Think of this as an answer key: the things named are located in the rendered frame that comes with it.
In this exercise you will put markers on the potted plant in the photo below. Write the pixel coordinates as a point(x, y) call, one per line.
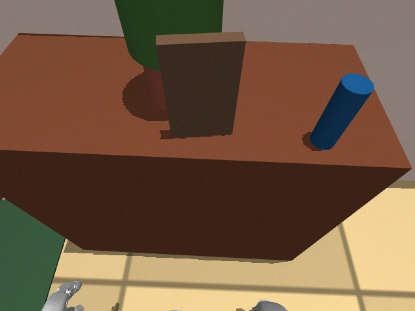
point(142, 20)

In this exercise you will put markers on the left robot hand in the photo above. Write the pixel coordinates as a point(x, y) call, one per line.
point(58, 301)

